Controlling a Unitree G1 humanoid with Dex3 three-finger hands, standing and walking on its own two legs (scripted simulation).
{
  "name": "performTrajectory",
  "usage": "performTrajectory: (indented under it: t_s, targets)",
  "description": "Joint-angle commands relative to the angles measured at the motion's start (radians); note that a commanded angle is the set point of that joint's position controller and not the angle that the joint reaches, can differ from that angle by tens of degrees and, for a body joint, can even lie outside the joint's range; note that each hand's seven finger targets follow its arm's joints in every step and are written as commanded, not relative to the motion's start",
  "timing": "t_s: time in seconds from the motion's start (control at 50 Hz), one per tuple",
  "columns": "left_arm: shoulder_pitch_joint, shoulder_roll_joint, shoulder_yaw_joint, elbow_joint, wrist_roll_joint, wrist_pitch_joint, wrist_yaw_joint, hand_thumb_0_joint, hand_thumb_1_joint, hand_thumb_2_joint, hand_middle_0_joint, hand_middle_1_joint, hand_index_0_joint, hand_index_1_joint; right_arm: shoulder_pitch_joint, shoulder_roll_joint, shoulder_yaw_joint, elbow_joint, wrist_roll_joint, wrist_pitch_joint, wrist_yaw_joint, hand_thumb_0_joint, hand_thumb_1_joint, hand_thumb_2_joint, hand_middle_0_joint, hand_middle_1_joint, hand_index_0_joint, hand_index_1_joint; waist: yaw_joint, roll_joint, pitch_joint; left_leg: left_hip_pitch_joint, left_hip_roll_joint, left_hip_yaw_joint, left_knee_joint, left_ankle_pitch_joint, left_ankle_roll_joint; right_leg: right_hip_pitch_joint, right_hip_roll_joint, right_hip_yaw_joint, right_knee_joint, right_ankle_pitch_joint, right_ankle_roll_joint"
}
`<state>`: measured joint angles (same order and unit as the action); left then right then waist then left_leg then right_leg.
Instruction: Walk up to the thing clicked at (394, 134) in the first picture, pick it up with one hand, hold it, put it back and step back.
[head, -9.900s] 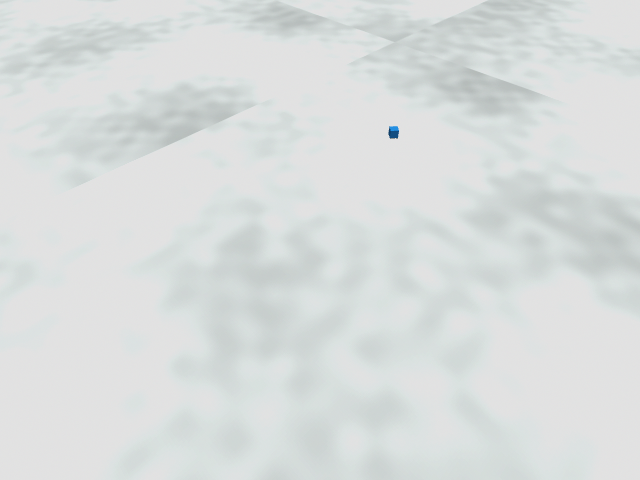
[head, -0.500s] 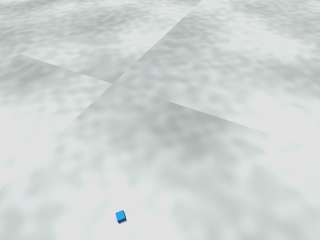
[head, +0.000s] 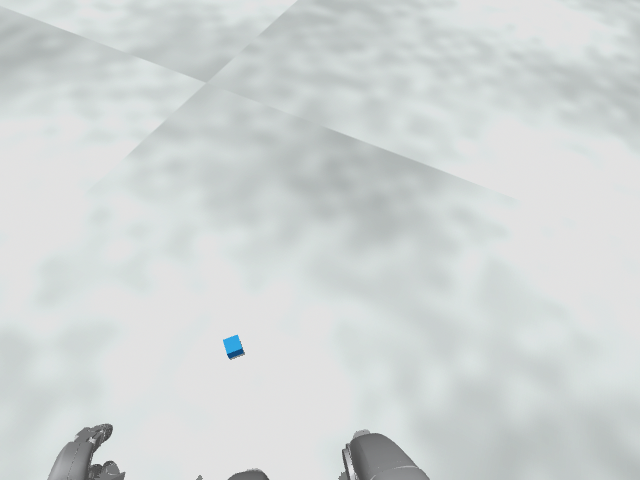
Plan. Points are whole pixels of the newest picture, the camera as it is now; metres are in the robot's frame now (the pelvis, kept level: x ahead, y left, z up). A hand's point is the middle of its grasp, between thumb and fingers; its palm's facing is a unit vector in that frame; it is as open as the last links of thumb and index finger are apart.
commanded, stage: walk up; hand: left
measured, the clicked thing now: (233, 346) +0.52 +0.22 -0.73
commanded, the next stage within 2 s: stand in 1.90 s
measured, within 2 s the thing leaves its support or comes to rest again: neither
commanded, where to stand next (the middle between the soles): +0.14 -0.02 m, yaw +0 degrees
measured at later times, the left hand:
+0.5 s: hand out of the picture +0.01 +0.23 -0.13, palm faces -0.03 -0.91 -0.41, open 7.4 cm
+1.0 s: hand out of the picture -0.20 +0.21 -0.14, palm faces -0.04 -0.92 -0.38, open 7.4 cm
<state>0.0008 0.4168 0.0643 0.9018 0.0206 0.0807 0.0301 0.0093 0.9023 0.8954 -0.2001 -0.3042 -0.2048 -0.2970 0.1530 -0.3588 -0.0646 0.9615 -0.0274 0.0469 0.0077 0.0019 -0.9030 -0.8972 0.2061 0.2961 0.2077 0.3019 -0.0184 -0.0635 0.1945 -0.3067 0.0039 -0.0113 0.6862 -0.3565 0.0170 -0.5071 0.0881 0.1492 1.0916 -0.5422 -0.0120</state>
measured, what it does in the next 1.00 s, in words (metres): walks backwards: right foot, then left foot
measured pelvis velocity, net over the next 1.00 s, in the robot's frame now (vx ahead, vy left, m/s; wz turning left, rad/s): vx -0.25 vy -0.05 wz -0.06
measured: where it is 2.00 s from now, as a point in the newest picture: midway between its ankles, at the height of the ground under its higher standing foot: outside the picture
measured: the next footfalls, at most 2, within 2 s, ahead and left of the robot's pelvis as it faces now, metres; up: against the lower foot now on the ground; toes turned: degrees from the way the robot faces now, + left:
right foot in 0.26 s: -0.05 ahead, -0.14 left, +0.00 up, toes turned -1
left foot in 0.58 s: -0.12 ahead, +0.10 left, +0.00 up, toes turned -1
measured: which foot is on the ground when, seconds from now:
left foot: down 0.00-0.28, up 0.30-0.56, down 0.58-0.94, up 0.96-1.00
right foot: up 0.00-0.24, down 0.26-0.60, up 0.62-0.88, down 0.90-1.00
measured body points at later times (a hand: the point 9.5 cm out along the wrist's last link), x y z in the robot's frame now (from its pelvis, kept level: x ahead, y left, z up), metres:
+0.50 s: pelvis -0.12 -0.02 +0.00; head -0.06 -0.04 +0.45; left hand +0.01 +0.28 -0.10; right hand -0.02 -0.35 -0.12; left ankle -0.15 +0.11 -0.67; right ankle -0.09 -0.14 -0.72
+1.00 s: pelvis -0.25 -0.05 +0.00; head -0.23 -0.06 +0.45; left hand -0.19 +0.26 -0.12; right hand -0.17 -0.38 -0.11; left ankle -0.19 +0.09 -0.70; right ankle -0.27 -0.17 -0.72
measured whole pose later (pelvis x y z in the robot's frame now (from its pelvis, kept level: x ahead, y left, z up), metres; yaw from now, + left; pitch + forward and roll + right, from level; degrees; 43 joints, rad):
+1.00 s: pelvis -0.25 -0.05 +0.00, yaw -4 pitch -3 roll +0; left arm 0.25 0.35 0.07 0.94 0.05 0.02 -0.01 0.01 0.90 0.90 -0.20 -0.30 -0.21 -0.30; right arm 0.18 -0.41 -0.06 0.88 -0.02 0.04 0.00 0.00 -0.90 -0.90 0.21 0.30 0.21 0.30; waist 0.03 0.03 0.09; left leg -0.42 0.00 -0.10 0.84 -0.45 0.00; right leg -0.21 0.02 0.04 0.63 -0.37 -0.02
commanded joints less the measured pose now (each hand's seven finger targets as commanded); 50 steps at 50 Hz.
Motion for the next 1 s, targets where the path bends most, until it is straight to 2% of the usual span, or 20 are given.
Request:
performTrajectory:
  t_s: [0.0, 0.12, 0.18, 0.22, 0.24, 0.26, 0.28, 0.34, 0.48, 0.54, 0.56, 0.58, 0.6, 0.66, 0.78, 0.86, 0.88, 0.9, 0.92, 0.98]
  targets:
    - [0.099, 0.171, 0.053, -0.064, -0.006, -0.016, 0.002, 0.000, 0.900, 0.900, -0.200, -0.300, -0.200, -0.300, -0.035, -0.279, -0.064, -0.125, -0.009, -0.047, -0.051, 0.000, -0.900, -0.900, 0.200, 0.300, 0.200, 0.300, 0.039, 0.217, -0.237, 0.217, 0.274, -0.259, -0.186, 0.711, 0.215, -0.028, -0.009, 0.039, 0.160, 0.004, 0.025]
    - [0.075, 0.141, 0.054, -0.124, 0.002, -0.031, -0.008, 0.000, 0.900, 0.900, -0.200, -0.300, -0.200, -0.300, 0.050, -0.292, -0.068, -0.136, 0.001, -0.039, -0.061, 0.000, -0.900, -0.900, 0.200, 0.300, 0.200, 0.300, -0.024, 0.215, -0.280, 0.348, 0.278, -0.234, -0.132, 0.755, 0.221, 0.038, -0.054, -0.049, -0.216, 0.010, 0.047]
    - [0.166, 0.130, 0.065, -0.092, 0.007, -0.041, -0.015, 0.000, 0.900, 0.900, -0.200, -0.300, -0.200, -0.300, 0.002, -0.304, -0.059, -0.159, 0.004, -0.026, -0.051, 0.000, -0.900, -0.900, 0.200, 0.300, 0.200, 0.300, 0.013, 0.240, -0.310, 0.218, 0.246, -0.197, -0.094, 0.643, 0.181, 0.248, -0.061, -0.124, -0.504, 0.151, 0.015]
    - [0.238, 0.146, 0.075, -0.067, 0.018, -0.049, -0.013, 0.000, 0.900, 0.900, -0.200, -0.300, -0.200, -0.300, -0.040, -0.274, -0.049, -0.174, 0.016, -0.016, -0.043, 0.000, -0.900, -0.900, 0.200, 0.300, 0.200, 0.300, 0.056, 0.205, -0.313, 0.062, 0.203, -0.157, -0.040, 0.470, 0.106, 0.399, -0.102, -0.096, -0.666, 0.388, -0.018]
    - [0.229, 0.227, 0.097, -0.083, 0.029, -0.055, -0.015, 0.000, 0.900, 0.900, -0.200, -0.300, -0.200, -0.300, -0.024, -0.232, -0.035, -0.185, 0.023, -0.017, -0.041, 0.000, -0.900, -0.900, 0.200, 0.300, 0.200, 0.300, 0.042, 0.016, -0.284, -0.116, 0.081, -0.127, 0.074, 0.250, 0.043, 0.448, -0.241, 0.126, -0.677, 0.475, -0.072]
    - [0.162, 0.313, 0.109, -0.110, 0.013, -0.048, -0.022, 0.000, 0.900, 0.900, -0.200, -0.300, -0.200, -0.300, -0.064, -0.203, -0.035, -0.195, 0.031, -0.011, -0.056, 0.000, -0.900, -0.900, 0.200, 0.300, 0.200, 0.300, 0.077, -0.225, -0.233, -0.142, -0.091, -0.024, 0.334, -0.261, -0.004, 0.250, -0.463, 0.335, -0.749, 0.605, -0.278]
    - [0.132, 0.308, 0.104, -0.144, 0.021, -0.058, -0.021, 0.000, 0.900, 0.900, -0.200, -0.300, -0.200, -0.300, -0.060, -0.232, -0.050, -0.182, 0.029, -0.005, -0.062, 0.000, -0.900, -0.900, 0.200, 0.300, 0.200, 0.300, 0.065, -0.173, -0.173, -0.112, -0.070, -0.128, 0.513, -0.325, -0.011, 0.125, -0.506, 0.392, -0.755, 0.655, -0.320]
    - [0.049, 0.193, 0.078, -0.172, 0.013, -0.054, -0.009, 0.000, 0.900, 0.900, -0.200, -0.300, -0.200, -0.300, 0.033, -0.233, -0.033, -0.139, 0.042, -0.016, -0.060, 0.000, -0.900, -0.900, 0.200, 0.300, 0.200, 0.300, 0.000, -0.062, -0.174, -0.170, -0.102, -0.146, 0.533, -0.178, -0.023, 0.249, -0.306, 0.073, -0.605, 0.807, -0.203]
    - [0.123, 0.192, 0.076, -0.214, 0.016, -0.038, 0.004, 0.000, 0.900, 0.900, -0.200, -0.300, -0.200, -0.300, 0.058, -0.211, -0.032, -0.167, 0.007, -0.037, -0.056, 0.000, -0.900, -0.900, 0.200, 0.300, 0.200, 0.300, 0.049, -0.150, -0.238, -0.094, -0.018, -0.029, 0.068, -0.158, -0.026, 0.423, -0.333, 0.081, -0.505, 0.867, -0.196]
    - [0.110, 0.180, 0.061, -0.224, 0.000, -0.019, -0.010, 0.000, 0.900, 0.900, -0.200, -0.300, -0.200, -0.300, 0.122, -0.227, -0.049, -0.136, -0.003, -0.047, -0.049, 0.000, -0.900, -0.900, 0.200, 0.300, 0.200, 0.300, 0.009, -0.045, -0.261, 0.108, -0.003, -0.023, -0.268, 0.200, 0.004, 0.285, -0.258, 0.032, -0.392, 0.621, -0.109]
    - [0.132, 0.140, 0.052, -0.230, -0.004, -0.017, -0.015, 0.000, 0.900, 0.900, -0.200, -0.300, -0.200, -0.300, 0.098, -0.293, -0.067, -0.146, -0.018, -0.051, -0.050, 0.000, -0.900, -0.900, 0.200, 0.300, 0.200, 0.300, 0.021, 0.108, -0.266, 0.183, 0.183, -0.285, -0.301, 0.315, 0.080, 0.113, -0.154, -0.006, -0.283, 0.370, -0.052]
    - [0.082, 0.151, 0.059, -0.246, -0.010, -0.021, -0.005, 0.000, 0.900, 0.900, -0.200, -0.300, -0.200, -0.300, 0.043, -0.412, -0.086, -0.172, -0.006, -0.046, -0.037, 0.000, -0.900, -0.900, 0.200, 0.300, 0.200, 0.300, -0.006, 0.319, -0.253, 0.059, 0.401, -0.501, -0.362, 0.417, 0.252, 0.082, -0.015, -0.111, -0.082, -0.043, -0.009]
    - [0.047, 0.176, 0.074, -0.232, 0.010, -0.017, 0.003, 0.000, 0.900, 0.900, -0.200, -0.300, -0.200, -0.300, 0.032, -0.414, -0.093, -0.179, -0.015, -0.050, -0.038, 0.000, -0.900, -0.900, 0.200, 0.300, 0.200, 0.300, -0.031, 0.262, -0.219, -0.041, 0.449, -0.576, -0.372, 0.417, 0.317, 0.100, -0.009, 0.015, 0.112, -0.127, 0.001]
    - [0.163, 0.164, 0.079, -0.167, -0.011, -0.013, -0.004, 0.000, 0.900, 0.900, -0.200, -0.300, -0.200, -0.300, -0.063, -0.295, -0.055, -0.192, -0.010, -0.055, -0.056, 0.000, -0.900, -0.900, 0.200, 0.300, 0.200, 0.300, 0.066, 0.157, -0.199, 0.042, 0.287, -0.256, -0.259, 0.540, 0.218, 0.033, 0.000, 0.057, 0.251, 0.004, -0.002]
    - [0.148, 0.139, 0.060, -0.144, 0.004, -0.055, -0.035, 0.000, 0.900, 0.900, -0.200, -0.300, -0.200, -0.300, 0.032, -0.275, -0.055, -0.178, -0.019, -0.059, -0.038, 0.000, -0.900, -0.900, 0.200, 0.300, 0.200, 0.300, -0.021, 0.249, -0.228, 0.191, 0.225, -0.200, -0.259, 0.149, 0.197, 0.116, -0.057, -0.078, -0.281, -0.008, 0.037]
    - [0.315, 0.142, 0.070, -0.021, 0.011, -0.088, -0.026, 0.000, 0.900, 0.900, -0.200, -0.300, -0.200, -0.300, -0.031, -0.279, -0.045, -0.187, -0.012, -0.033, -0.022, 0.000, -0.900, -0.900, 0.200, 0.300, 0.200, 0.300, 0.067, 0.237, -0.218, -0.032, 0.172, -0.132, -0.139, 0.046, 0.123, 0.427, -0.054, -0.150, -0.729, 0.201, -0.021]
    - [0.316, 0.208, 0.091, -0.014, 0.028, -0.097, -0.023, 0.000, 0.900, 0.900, -0.200, -0.300, -0.200, -0.300, 0.001, -0.217, -0.029, -0.190, -0.006, -0.030, -0.020, 0.000, -0.900, -0.900, 0.200, 0.300, 0.200, 0.300, 0.049, 0.068, -0.192, -0.195, 0.095, -0.096, 0.002, -0.050, 0.056, 0.476, -0.161, 0.087, -0.763, 0.085, -0.051]
    - [0.243, 0.296, 0.105, -0.061, 0.030, -0.103, -0.022, 0.000, 0.900, 0.900, -0.200, -0.300, -0.200, -0.300, -0.035, -0.168, -0.014, -0.214, 0.006, -0.034, -0.023, 0.000, -0.900, -0.900, 0.200, 0.300, 0.200, 0.300, 0.066, -0.118, -0.157, -0.255, -0.033, -0.072, 0.094, -0.198, -0.006, 0.298, -0.391, 0.401, -0.870, -0.176, -0.157]
    - [0.170, 0.341, 0.108, -0.078, 0.028, -0.103, -0.024, 0.000, 0.900, 0.900, -0.200, -0.300, -0.200, -0.300, -0.061, -0.249, -0.044, -0.187, 0.005, -0.031, -0.032, 0.000, -0.900, -0.900, 0.200, 0.300, 0.200, 0.300, 0.072, -0.098, -0.085, -0.133, -0.006, -0.161, 0.247, -0.222, -0.028, 0.063, -0.485, 0.479, -0.885, -0.232, -0.254]
    - [0.099, 0.219, 0.080, -0.084, 0.023, -0.121, -0.018, 0.000, 0.900, 0.900, -0.200, -0.300, -0.200, -0.300, 0.013, -0.226, -0.036, -0.128, 0.022, -0.047, -0.023, 0.000, -0.900, -0.900, 0.200, 0.300, 0.200, 0.300, 0.020, -0.031, -0.073, -0.146, -0.022, -0.148, 0.241, -0.094, -0.022, 0.193, -0.329, 0.179, -0.780, 0.093, -0.166]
